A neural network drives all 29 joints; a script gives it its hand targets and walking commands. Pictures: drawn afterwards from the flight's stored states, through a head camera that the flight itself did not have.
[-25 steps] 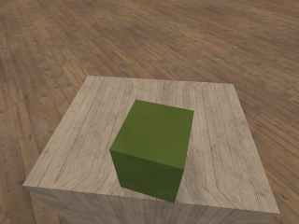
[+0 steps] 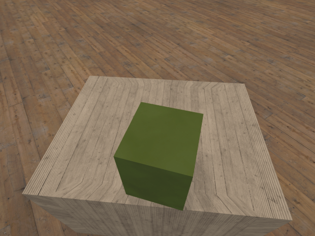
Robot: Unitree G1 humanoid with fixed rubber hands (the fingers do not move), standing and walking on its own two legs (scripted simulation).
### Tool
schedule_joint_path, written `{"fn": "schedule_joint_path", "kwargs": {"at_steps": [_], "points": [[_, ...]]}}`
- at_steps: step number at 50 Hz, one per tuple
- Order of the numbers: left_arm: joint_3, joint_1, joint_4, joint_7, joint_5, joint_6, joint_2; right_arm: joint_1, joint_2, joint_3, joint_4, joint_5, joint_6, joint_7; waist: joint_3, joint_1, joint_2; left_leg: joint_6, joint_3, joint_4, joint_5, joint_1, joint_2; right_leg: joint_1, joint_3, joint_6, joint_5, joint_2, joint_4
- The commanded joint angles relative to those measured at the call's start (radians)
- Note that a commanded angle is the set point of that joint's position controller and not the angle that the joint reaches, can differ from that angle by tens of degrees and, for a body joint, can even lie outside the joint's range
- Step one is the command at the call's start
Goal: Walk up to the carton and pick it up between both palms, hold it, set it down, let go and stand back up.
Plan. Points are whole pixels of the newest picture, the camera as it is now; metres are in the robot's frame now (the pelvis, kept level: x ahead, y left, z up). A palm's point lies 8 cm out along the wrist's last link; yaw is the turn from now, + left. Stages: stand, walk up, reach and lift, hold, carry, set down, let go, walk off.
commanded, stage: stand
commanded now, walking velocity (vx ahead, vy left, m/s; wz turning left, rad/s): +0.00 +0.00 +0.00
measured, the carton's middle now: (162, 156) +0.38 +0.01 -0.06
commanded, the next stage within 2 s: none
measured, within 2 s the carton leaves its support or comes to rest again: neither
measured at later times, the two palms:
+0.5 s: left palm out of the picture +0.10 +0.29 -0.11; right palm out of the picture +0.08 -0.29 -0.12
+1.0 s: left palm out of the picture +0.12 +0.28 -0.11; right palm out of the picture +0.10 -0.30 -0.12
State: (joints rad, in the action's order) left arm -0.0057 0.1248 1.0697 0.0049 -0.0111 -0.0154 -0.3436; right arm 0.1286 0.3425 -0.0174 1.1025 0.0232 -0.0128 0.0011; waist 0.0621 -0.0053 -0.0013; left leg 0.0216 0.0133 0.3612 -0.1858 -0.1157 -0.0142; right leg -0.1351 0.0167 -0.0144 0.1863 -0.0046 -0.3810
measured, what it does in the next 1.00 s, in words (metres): stands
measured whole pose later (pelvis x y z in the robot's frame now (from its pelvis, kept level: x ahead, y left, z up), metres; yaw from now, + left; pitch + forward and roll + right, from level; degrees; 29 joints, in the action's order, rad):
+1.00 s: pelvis +0.03 -0.01 +0.00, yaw -1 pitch -3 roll +0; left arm 0.01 0.09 1.10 0.01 -0.01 -0.02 -0.34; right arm 0.09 0.33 0.01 1.11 0.02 -0.01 -0.01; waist 0.07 0.00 0.00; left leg 0.04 0.00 0.30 -0.20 -0.05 -0.04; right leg -0.08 0.00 -0.03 0.20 -0.03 -0.34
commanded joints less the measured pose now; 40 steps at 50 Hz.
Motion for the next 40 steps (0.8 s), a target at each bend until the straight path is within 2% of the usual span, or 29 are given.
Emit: {"fn": "schedule_joint_path", "kwargs": {"at_steps": [1, 3, 4, 5, 6, 8, 11, 12, 13, 14, 15, 16, 17, 18, 19, 20, 22, 23, 25, 26, 27, 30, 31, 32, 33, 36, 37, 38, 40], "points": [[0.047, -0.060, -0.057, 0.009, 0.000, -0.018, -0.228, -0.040, 0.190, 0.030, -0.060, -0.006, -0.013, -0.010, -0.054, 0.005, -0.010, -0.045, 0.083, -0.092, 0.063, -0.041, -0.096, 0.023, -0.114, -0.013, -0.063, 0.121, 0.093], [0.039, -0.025, -0.061, 0.008, 0.004, -0.024, -0.205, -0.043, 0.189, 0.030, -0.042, -0.008, -0.020, -0.012, -0.046, -0.009, -0.035, -0.046, 0.090, -0.086, 0.069, -0.023, -0.103, 0.024, -0.131, -0.023, -0.090, 0.131, 0.095], [0.039, -0.047, -0.063, 0.007, 0.004, -0.026, -0.209, -0.041, 0.192, 0.031, -0.055, -0.005, -0.019, -0.012, -0.080, -0.003, -0.004, -0.039, 0.085, -0.082, 0.109, -0.019, -0.096, 0.043, -0.112, -0.014, -0.100, 0.125, 0.093], [0.039, -0.053, -0.065, 0.009, -0.003, -0.023, -0.196, -0.044, 0.215, 0.038, -0.045, -0.012, -0.019, -0.014, -0.049, 0.005, -0.036, -0.039, 0.072, -0.087, 0.064, -0.029, -0.097, 0.010, -0.127, -0.016, -0.097, 0.128, 0.109], [0.040, -0.054, -0.070, 0.009, 0.002, -0.021, -0.203, -0.028, 0.210, 0.038, -0.038, -0.011, -0.021, -0.014, -0.079, 0.003, 0.017, -0.040, 0.087, -0.087, 0.124, -0.006, -0.104, 0.028, -0.110, -0.020, -0.121, 0.121, 0.081], [0.045, -0.046, -0.059, 0.015, 0.004, -0.017, -0.226, -0.059, 0.214, 0.046, -0.046, -0.005, -0.018, -0.014, -0.086, -0.008, -0.009, -0.044, 0.087, -0.083, 0.115, 0.012, -0.113, 0.043, -0.114, -0.023, -0.146, 0.125, 0.070], [0.047, -0.064, -0.053, 0.009, 0.000, -0.013, -0.215, -0.051, 0.191, 0.042, -0.046, -0.001, -0.014, -0.018, -0.034, 0.008, 0.018, -0.031, 0.074, -0.095, 0.072, -0.020, -0.095, 0.006, -0.107, -0.009, -0.058, 0.110, 0.104], [0.048, -0.033, -0.051, 0.011, -0.004, -0.017, -0.218, -0.035, 0.202, 0.045, -0.037, 0.001, -0.016, -0.012, -0.047, -0.001, -0.009, -0.033, 0.062, -0.090, 0.049, -0.016, -0.095, 0.022, -0.112, -0.014, -0.081, 0.115, 0.103], [0.049, -0.067, -0.061, 0.011, -0.005, -0.018, -0.205, -0.057, 0.201, 0.045, -0.037, 0.003, -0.015, -0.011, -0.062, -0.008, 0.031, -0.031, 0.066, -0.091, 0.070, -0.020, -0.097, 0.051, -0.114, -0.009, -0.121, 0.120, 0.093], [0.040, -0.063, -0.057, 0.010, -0.004, -0.019, -0.204, -0.028, 0.187, 0.039, -0.036, -0.005, -0.017, -0.010, -0.060, 0.009, 0.028, -0.037, 0.076, -0.093, 0.066, -0.022, -0.100, 0.032, -0.116, -0.019, -0.101, 0.124, 0.088], [0.047, -0.058, -0.049, 0.010, -0.001, -0.019, -0.206, -0.064, 0.218, 0.056, -0.035, -0.002, -0.010, -0.012, -0.037, -0.003, 0.004, -0.039, 0.060, -0.095, 0.060, -0.004, -0.097, 0.006, -0.137, -0.012, -0.105, 0.124, 0.102], [0.049, -0.064, -0.046, 0.007, 0.005, -0.018, -0.225, -0.040, 0.198, 0.046, -0.042, -0.008, -0.010, -0.010, -0.076, 0.009, 0.002, -0.036, 0.054, -0.094, 0.068, 0.015, -0.102, 0.026, -0.144, -0.020, -0.109, 0.135, 0.108], [0.043, -0.052, -0.057, 0.011, 0.008, -0.018, -0.206, -0.061, 0.215, 0.047, -0.034, -0.001, -0.011, -0.010, -0.072, -0.010, 0.021, -0.035, 0.075, -0.085, 0.098, 0.007, -0.104, 0.027, -0.127, -0.025, -0.136, 0.133, 0.096], [0.039, -0.056, -0.044, 0.015, -0.010, -0.018, -0.205, -0.042, 0.205, 0.053, -0.036, -0.010, -0.011, -0.012, -0.038, 0.013, 0.018, -0.036, 0.087, -0.116, 0.061, -0.011, -0.104, 0.002, -0.119, -0.024, -0.094, 0.125, 0.093], [0.039, -0.029, -0.035, 0.014, -0.001, -0.020, -0.204, -0.053, 0.200, 0.052, -0.046, -0.005, -0.015, -0.010, -0.021, -0.007, -0.004, -0.052, 0.086, -0.097, 0.057, -0.012, -0.108, 0.005, -0.131, -0.024, -0.054, 0.128, 0.109], [0.042, -0.079, -0.051, 0.018, -0.005, -0.020, -0.214, -0.062, 0.204, 0.058, -0.045, -0.002, -0.009, -0.008, -0.054, 0.017, 0.047, -0.045, 0.068, -0.093, 0.071, 0.008, -0.111, 0.004, -0.115, -0.021, -0.077, 0.131, 0.109], [0.043, -0.064, -0.050, 0.017, -0.008, -0.022, -0.202, -0.030, 0.213, 0.063, -0.036, -0.006, -0.012, -0.008, -0.061, 0.009, 0.034, -0.039, 0.069, -0.091, 0.099, 0.024, -0.107, 0.010, -0.116, -0.020, -0.107, 0.121, 0.105], [0.043, -0.057, -0.046, 0.011, 0.005, -0.021, -0.210, -0.049, 0.197, 0.050, -0.029, -0.007, -0.014, -0.010, -0.054, -0.008, -0.030, -0.046, 0.073, -0.091, 0.083, -0.005, -0.106, 0.024, -0.143, -0.023, -0.098, 0.140, 0.112], [0.048, -0.069, -0.048, 0.015, 0.010, -0.022, -0.218, -0.045, 0.204, 0.055, -0.038, -0.007, -0.012, -0.014, -0.054, 0.017, 0.012, -0.038, 0.072, -0.103, 0.097, 0.004, -0.109, 0.024, -0.133, -0.035, -0.165, 0.138, 0.084], [0.047, -0.057, -0.040, 0.012, 0.000, -0.022, -0.208, -0.069, 0.187, 0.053, -0.051, -0.004, -0.016, -0.015, -0.083, -0.004, 0.003, -0.037, 0.059, -0.081, 0.144, 0.035, -0.104, 0.042, -0.129, -0.016, -0.214, 0.123, 0.101], [0.044, -0.048, -0.037, 0.011, 0.008, -0.027, -0.210, -0.048, 0.190, 0.050, -0.055, -0.004, -0.015, -0.015, -0.088, 0.002, -0.015, -0.039, 0.060, -0.080, 0.163, 0.032, -0.111, 0.053, -0.129, -0.020, -0.220, 0.132, 0.077], [0.046, -0.048, -0.042, 0.015, 0.008, -0.019, -0.198, -0.054, 0.203, 0.052, -0.047, -0.009, -0.011, -0.012, -0.074, -0.012, 0.031, -0.038, 0.062, -0.087, 0.166, 0.032, -0.109, 0.057, -0.112, -0.020, -0.228, 0.126, 0.072], [0.044, -0.049, -0.042, 0.013, 0.006, -0.023, -0.197, -0.076, 0.205, 0.056, -0.046, -0.006, -0.014, -0.013, -0.102, -0.013, 0.020, -0.030, 0.055, -0.078, 0.161, 0.055, -0.108, 0.051, -0.126, -0.018, -0.247, 0.134, 0.087], [0.043, -0.061, -0.035, 0.013, -0.002, -0.024, -0.217, -0.035, 0.196, 0.056, -0.050, -0.013, -0.015, -0.014, -0.084, 0.010, 0.013, -0.040, 0.054, -0.079, 0.159, 0.059, -0.111, 0.038, -0.128, -0.021, -0.245, 0.133, 0.083], [0.049, -0.067, -0.039, 0.015, -0.001, -0.028, -0.203, -0.054, 0.218, 0.064, -0.048, -0.002, -0.014, -0.014, -0.099, 0.002, -0.033, -0.038, 0.041, -0.079, 0.180, 0.046, -0.106, 0.064, -0.128, -0.024, -0.261, 0.135, 0.083], [0.058, -0.079, -0.031, 0.015, 0.002, -0.018, -0.219, -0.065, 0.195, 0.059, -0.055, -0.004, -0.010, -0.012, -0.087, 0.010, 0.013, -0.045, 0.051, -0.082, 0.185, 0.047, -0.113, 0.054, -0.126, -0.024, -0.267, 0.131, 0.071], [0.060, -0.089, -0.033, 0.017, -0.002, -0.011, -0.216, -0.062, 0.205, 0.062, -0.053, -0.008, -0.009, -0.015, -0.094, 0.019, 0.014, -0.038, 0.040, -0.076, 0.166, 0.058, -0.114, 0.053, -0.124, -0.024, -0.247, 0.131, 0.083], [0.062, -0.081, -0.025, 0.013, 0.005, -0.011, -0.217, -0.055, 0.213, 0.060, -0.036, -0.005, -0.005, -0.014, -0.054, -0.002, 0.000, -0.026, 0.047, -0.102, 0.158, 0.032, -0.107, 0.045, -0.127, -0.015, -0.209, 0.130, 0.092], [0.054, -0.077, -0.034, 0.016, 0.004, -0.016, -0.197, -0.067, 0.200, 0.055, -0.034, -0.009, -0.007, -0.015, -0.066, 0.001, -0.018, -0.029, 0.054, -0.101, 0.128, 0.058, -0.117, 0.038, -0.126, -0.009, -0.183, 0.125, 0.104]]}}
